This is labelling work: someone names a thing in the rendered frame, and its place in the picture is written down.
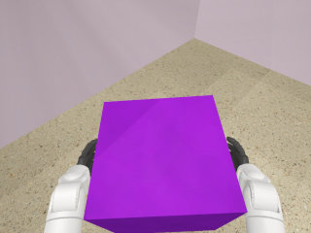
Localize carton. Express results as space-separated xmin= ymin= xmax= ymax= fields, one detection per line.
xmin=84 ymin=95 xmax=248 ymax=233

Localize right robot forearm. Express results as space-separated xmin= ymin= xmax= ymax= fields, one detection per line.
xmin=236 ymin=163 xmax=286 ymax=233

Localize robot right hand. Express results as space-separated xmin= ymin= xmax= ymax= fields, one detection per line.
xmin=226 ymin=136 xmax=249 ymax=173

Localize robot left hand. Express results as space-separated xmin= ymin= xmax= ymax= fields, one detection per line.
xmin=77 ymin=139 xmax=97 ymax=177

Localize left robot forearm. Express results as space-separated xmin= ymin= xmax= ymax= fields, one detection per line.
xmin=44 ymin=164 xmax=90 ymax=233

